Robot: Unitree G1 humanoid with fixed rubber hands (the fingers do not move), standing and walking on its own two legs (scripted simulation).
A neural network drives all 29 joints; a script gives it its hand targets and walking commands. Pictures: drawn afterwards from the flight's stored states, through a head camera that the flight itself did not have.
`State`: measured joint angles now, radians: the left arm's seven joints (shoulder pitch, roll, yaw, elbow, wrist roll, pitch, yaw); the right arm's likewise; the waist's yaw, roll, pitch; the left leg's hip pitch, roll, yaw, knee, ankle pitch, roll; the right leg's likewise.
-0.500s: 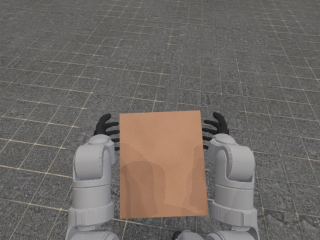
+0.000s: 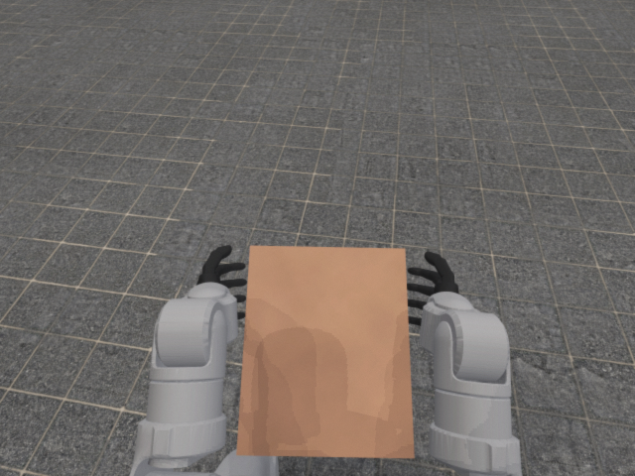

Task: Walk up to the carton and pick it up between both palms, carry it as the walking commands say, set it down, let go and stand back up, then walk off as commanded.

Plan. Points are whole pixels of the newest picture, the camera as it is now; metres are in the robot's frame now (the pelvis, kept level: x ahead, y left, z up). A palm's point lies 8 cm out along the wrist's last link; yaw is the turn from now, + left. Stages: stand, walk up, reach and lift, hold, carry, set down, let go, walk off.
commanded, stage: carry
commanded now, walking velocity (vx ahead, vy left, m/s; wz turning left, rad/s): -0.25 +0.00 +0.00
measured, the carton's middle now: (324, 344) +0.30 -0.01 -0.05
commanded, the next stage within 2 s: none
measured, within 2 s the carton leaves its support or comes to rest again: neither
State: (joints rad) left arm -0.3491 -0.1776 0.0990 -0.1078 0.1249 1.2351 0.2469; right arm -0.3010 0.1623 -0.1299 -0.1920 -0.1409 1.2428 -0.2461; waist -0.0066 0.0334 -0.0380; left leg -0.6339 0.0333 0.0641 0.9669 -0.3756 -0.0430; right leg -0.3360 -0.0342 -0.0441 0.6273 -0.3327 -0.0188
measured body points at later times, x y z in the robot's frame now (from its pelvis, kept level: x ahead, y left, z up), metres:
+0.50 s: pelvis -0.20 +0.01 +0.01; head -0.21 +0.02 +0.46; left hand +0.08 +0.19 +0.09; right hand +0.12 -0.08 +0.10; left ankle -0.16 +0.12 -0.73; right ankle -0.21 -0.12 -0.70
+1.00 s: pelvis -0.30 -0.01 -0.01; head -0.32 -0.02 +0.44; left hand +0.00 +0.13 +0.08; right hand +0.01 -0.15 +0.08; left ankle -0.16 +0.12 -0.72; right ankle -0.25 -0.12 -0.73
